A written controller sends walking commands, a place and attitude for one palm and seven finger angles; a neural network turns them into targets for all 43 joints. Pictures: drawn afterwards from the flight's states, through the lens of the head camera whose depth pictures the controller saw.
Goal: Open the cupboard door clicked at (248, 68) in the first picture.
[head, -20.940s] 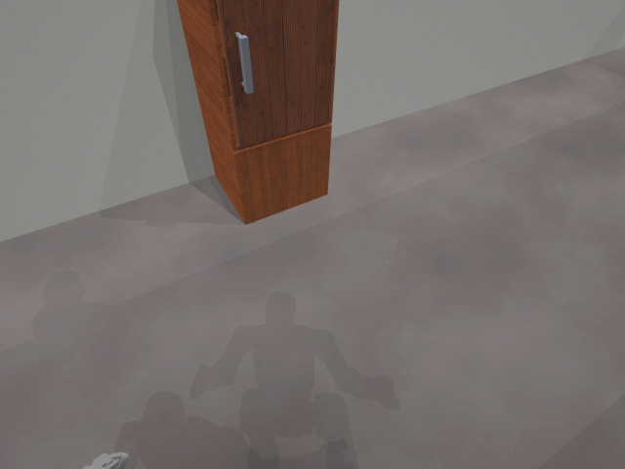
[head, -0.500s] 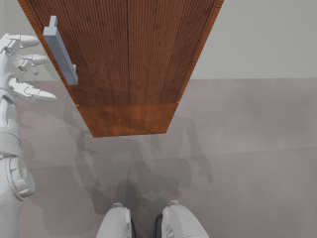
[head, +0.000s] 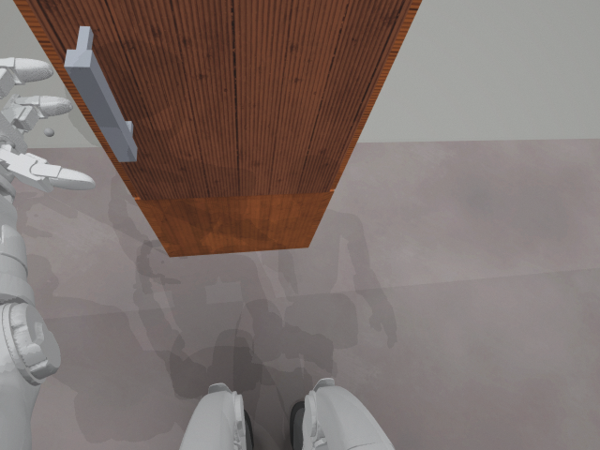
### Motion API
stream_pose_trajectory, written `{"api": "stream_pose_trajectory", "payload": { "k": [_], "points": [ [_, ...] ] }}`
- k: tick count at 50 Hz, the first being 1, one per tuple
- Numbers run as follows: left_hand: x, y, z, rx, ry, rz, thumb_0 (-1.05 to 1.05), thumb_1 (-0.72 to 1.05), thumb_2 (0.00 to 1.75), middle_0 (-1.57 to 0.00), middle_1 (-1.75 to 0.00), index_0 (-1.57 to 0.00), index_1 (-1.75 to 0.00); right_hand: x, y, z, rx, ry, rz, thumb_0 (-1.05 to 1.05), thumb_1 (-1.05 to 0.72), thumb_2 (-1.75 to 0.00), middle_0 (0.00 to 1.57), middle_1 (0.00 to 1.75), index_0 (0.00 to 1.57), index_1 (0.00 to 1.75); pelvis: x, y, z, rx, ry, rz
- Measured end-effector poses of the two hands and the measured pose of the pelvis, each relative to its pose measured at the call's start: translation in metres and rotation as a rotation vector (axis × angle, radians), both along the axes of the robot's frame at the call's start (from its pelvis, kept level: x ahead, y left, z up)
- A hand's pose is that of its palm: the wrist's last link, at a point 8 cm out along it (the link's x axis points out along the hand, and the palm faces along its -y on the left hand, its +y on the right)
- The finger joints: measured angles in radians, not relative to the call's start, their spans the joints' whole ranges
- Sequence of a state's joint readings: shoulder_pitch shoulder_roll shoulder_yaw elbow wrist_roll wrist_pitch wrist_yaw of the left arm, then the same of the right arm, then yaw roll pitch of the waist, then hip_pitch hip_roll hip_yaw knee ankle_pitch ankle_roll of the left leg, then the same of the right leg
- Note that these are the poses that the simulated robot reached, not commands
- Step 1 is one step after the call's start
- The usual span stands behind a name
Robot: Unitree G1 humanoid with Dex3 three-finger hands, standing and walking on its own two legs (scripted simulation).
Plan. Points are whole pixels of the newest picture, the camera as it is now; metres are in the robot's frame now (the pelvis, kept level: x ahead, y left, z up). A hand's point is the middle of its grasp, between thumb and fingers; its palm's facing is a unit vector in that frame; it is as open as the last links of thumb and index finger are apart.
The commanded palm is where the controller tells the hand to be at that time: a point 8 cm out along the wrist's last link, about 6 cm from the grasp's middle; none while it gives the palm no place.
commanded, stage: move the hooked fingers beside the handle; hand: left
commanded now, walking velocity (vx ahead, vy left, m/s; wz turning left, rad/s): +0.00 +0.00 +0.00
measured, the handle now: (109, 101) +0.54 +0.21 +0.05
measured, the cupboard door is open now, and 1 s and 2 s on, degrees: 0 0 0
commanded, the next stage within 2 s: slide the fingers in behind the handle in 0.40 s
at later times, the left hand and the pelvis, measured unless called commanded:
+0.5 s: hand (63, 143) +0.48 +0.25 +0.06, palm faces +0.03 -1.00 -0.03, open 14.0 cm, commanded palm +0.46 +0.29 +0.05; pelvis -0.01 +0.00 +0.00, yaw +1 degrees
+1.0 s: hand (93, 140) +0.48 +0.22 +0.06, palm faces +0.03 -1.00 -0.02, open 14.0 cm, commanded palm +0.46 +0.26 +0.05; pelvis -0.01 -0.01 +0.00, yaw +1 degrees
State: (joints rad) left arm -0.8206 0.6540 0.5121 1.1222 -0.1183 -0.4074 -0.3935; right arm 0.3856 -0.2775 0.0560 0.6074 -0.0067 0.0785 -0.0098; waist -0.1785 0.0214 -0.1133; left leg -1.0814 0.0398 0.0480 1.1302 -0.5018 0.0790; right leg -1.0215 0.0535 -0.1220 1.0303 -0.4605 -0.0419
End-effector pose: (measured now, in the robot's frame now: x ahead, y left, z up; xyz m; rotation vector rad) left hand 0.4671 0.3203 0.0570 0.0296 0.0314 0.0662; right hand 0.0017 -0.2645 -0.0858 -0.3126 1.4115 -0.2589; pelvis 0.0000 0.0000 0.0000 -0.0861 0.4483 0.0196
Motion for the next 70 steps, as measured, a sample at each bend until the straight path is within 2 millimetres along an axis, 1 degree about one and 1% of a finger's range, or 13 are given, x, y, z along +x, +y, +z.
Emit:
{"api": "stream_pose_trajectory", "payload": {
  "k": [3, 8, 11, 14, 20, 24, 31, 39, 45, 56, 65, 70],
  "points": [
    [-0.001, -0.001, 0.006, -0.004, -0.003, -0.014, -0.01, -0.50, 0.30, -0.30, -1.20, -0.30, -1.20, 0.007, 0.000, 0.001, 0.001, -0.014, 0.006, 0.01, -0.90, -0.90, 0.20, 0.30, 0.20, 0.30, 0.001, 0.001, 0.002, -0.001, -0.008, 0.004],
    [-0.007, -0.004, -0.001, -0.018, 0.064, -0.043, -0.01, -0.50, 0.30, -0.30, -1.20, -0.30, -1.20, 0.017, 0.001, 0.002, 0.001, -0.048, 0.017, 0.01, -0.90, -0.90, 0.20, 0.30, 0.20, 0.30, 0.001, 0.003, 0.004, 0.001, -0.018, 0.007],
    [-0.012, -0.006, -0.003, -0.013, 0.048, -0.037, -0.01, -0.50, 0.30, -0.30, -1.20, -0.30, -1.20, 0.021, 0.001, 0.003, -0.001, -0.067, 0.023, 0.01, -0.90, -0.90, 0.20, 0.30, 0.20, 0.30, 0.000, 0.003, 0.004, 0.002, -0.022, 0.004],
    [-0.016, -0.007, 0.000, -0.010, 0.006, -0.018, -0.01, -0.50, 0.30, -0.30, -1.20, -0.30, -1.20, 0.023, 0.001, 0.002, 0.001, -0.076, 0.030, 0.01, -0.90, -0.90, 0.20, 0.30, 0.20, 0.30, -0.001, 0.004, 0.004, 0.003, -0.028, 0.004],
    [-0.016, -0.010, 0.004, -0.002, 0.007, -0.021, -0.01, -0.50, 0.30, -0.30, -1.20, -0.30, -1.20, 0.021, 0.003, -0.002, 0.009, -0.070, 0.037, 0.01, -0.90, -0.90, 0.20, 0.30, 0.20, 0.30, -0.006, 0.003, 0.002, 0.002, -0.036, 0.014],
    [-0.014, -0.016, 0.002, 0.000, 0.024, -0.034, -0.01, -0.50, 0.30, -0.30, -1.20, -0.30, -1.20, 0.016, 0.003, -0.005, 0.014, -0.062, 0.034, 0.01, -0.90, -0.90, 0.20, 0.30, 0.20, 0.30, -0.008, 0.003, 0.001, 0.004, -0.033, 0.015],
    [-0.012, -0.024, 0.006, -0.007, -0.008, -0.021, -0.01, -0.50, 0.30, -0.30, -1.20, -0.30, -1.20, 0.006, 0.002, -0.006, 0.018, -0.056, 0.014, 0.01, -0.90, -0.90, 0.20, 0.30, 0.20, 0.30, -0.009, 0.000, 0.000, 0.010, -0.032, 0.005],
    [-0.015, -0.029, 0.001, -0.004, 0.015, -0.022, -0.01, -0.50, 0.30, -0.30, -1.20, -0.30, -1.20, 0.001, -0.001, -0.004, 0.021, -0.049, 0.001, 0.01, -0.90, -0.90, 0.20, 0.30, 0.20, 0.30, -0.009, -0.003, 0.001, 0.013, -0.037, 0.002],
    [-0.013, -0.037, 0.001, -0.011, 0.000, -0.022, -0.01, -0.50, 0.30, -0.30, -1.20, -0.30, -1.20, 0.003, -0.004, -0.006, 0.022, -0.045, 0.010, 0.01, -0.90, -0.90, 0.20, 0.30, 0.20, 0.30, -0.009, -0.005, 0.001, 0.014, -0.036, 0.007],
    [-0.005, -0.060, -0.002, -0.012, 0.011, -0.033, -0.01, -0.50, 0.30, -0.30, -1.20, -0.30, -1.20, 0.013, -0.004, -0.009, 0.039, -0.069, 0.007, 0.01, -0.90, -0.90, 0.20, 0.30, 0.20, 0.30, -0.005, -0.007, 0.001, 0.021, -0.033, 0.003],
    [-0.006, -0.070, 0.003, 0.002, -0.017, -0.020, -0.01, -0.50, 0.30, -0.30, -1.20, -0.30, -1.20, 0.017, -0.002, -0.011, 0.068, -0.076, 0.000, 0.01, -0.90, -0.90, 0.20, 0.30, 0.20, 0.30, -0.001, -0.010, 0.003, 0.028, -0.036, -0.003],
    [-0.008, -0.072, -0.003, -0.011, 0.027, -0.019, -0.01, -0.50, 0.30, -0.30, -1.20, -0.30, -1.20, 0.019, -0.003, -0.011, 0.072, -0.080, 0.000, 0.01, -0.90, -0.90, 0.20, 0.30, 0.20, 0.30, 0.000, -0.013, 0.003, 0.031, -0.042, 0.000]
  ]
}}
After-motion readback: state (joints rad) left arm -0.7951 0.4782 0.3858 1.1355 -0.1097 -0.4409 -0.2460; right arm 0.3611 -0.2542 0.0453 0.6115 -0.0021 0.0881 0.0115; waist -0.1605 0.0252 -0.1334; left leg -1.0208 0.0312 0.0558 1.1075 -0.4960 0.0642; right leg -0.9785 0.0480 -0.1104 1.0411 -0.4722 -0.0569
